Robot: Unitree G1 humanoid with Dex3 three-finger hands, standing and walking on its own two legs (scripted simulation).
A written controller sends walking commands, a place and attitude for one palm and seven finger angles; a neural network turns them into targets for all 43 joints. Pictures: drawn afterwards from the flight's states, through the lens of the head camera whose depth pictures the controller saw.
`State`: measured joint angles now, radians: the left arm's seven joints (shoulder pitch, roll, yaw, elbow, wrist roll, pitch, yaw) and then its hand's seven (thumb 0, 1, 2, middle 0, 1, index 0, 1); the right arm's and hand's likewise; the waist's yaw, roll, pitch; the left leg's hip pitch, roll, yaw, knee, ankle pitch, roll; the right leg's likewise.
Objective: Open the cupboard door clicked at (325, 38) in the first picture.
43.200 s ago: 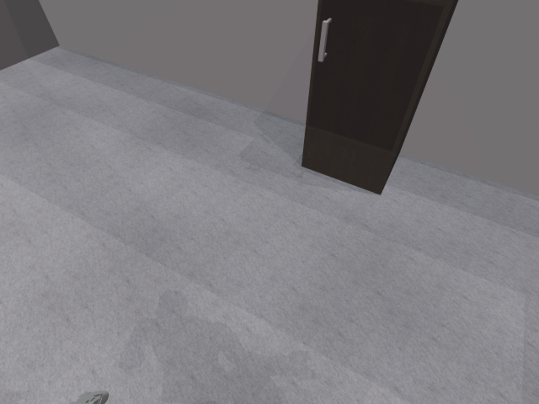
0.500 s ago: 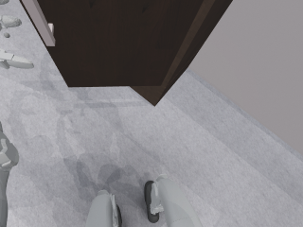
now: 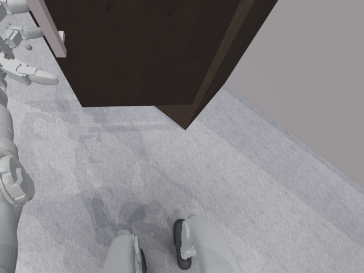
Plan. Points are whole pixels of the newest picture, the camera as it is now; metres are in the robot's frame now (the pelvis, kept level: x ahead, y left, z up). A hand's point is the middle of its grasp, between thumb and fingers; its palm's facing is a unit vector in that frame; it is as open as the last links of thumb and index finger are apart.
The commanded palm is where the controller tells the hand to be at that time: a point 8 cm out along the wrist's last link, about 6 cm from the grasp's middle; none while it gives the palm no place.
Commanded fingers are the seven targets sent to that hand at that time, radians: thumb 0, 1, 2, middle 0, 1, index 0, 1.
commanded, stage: slide the fingers in behind the handle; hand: left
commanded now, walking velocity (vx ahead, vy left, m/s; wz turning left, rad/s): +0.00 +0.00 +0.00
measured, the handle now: (48, 18) +0.61 +0.19 +0.06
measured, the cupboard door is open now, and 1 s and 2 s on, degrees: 44 44 44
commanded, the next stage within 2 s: close the thumb around the handle in 1.14 s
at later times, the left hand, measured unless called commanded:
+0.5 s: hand (50, 45) +0.56 +0.19 +0.05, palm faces -0.02 -1.00 -0.02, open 14.0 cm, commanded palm +0.54 +0.22 +0.05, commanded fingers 0.00 -0.50 0.30 -0.30 -1.20 -0.30 -1.20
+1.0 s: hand (63, 44) +0.56 +0.17 +0.05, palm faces -0.02 -1.00 -0.03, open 13.9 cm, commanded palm +0.54 +0.20 +0.05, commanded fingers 0.00 -0.50 0.30 -0.30 -1.20 -0.30 -1.20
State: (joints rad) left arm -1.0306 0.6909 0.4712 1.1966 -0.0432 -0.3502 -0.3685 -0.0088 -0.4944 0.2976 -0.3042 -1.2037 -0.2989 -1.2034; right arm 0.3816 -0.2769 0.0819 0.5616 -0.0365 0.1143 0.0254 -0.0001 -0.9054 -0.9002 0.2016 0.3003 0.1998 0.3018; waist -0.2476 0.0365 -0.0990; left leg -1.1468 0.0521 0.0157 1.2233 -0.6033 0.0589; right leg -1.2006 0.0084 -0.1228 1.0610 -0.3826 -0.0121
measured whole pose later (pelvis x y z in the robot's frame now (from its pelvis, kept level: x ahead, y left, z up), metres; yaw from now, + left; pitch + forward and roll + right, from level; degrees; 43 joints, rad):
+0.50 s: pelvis +0.00 +0.00 +0.00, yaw +0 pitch +30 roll -5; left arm -1.05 0.61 0.44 1.20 -0.03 -0.36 -0.28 -0.01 -0.49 0.30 -0.30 -1.20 -0.30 -1.20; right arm 0.39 -0.27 0.08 0.57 -0.05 0.11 0.04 0.00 -0.91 -0.90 0.20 0.30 0.20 0.30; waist -0.25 0.04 -0.10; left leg -1.15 0.05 0.02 1.22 -0.60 0.06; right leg -1.21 0.00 -0.12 1.07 -0.39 -0.01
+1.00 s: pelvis +0.01 -0.01 +0.00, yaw +1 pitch +30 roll -5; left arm -1.04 0.56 0.40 1.20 -0.02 -0.39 -0.23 -0.01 -0.49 0.30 -0.30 -1.20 -0.30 -1.21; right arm 0.39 -0.26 0.06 0.58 -0.05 0.10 0.04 0.00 -0.91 -0.90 0.20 0.30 0.20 0.30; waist -0.24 0.04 -0.11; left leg -1.12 0.04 0.02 1.20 -0.60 0.05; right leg -1.19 0.00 -0.11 1.07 -0.40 -0.02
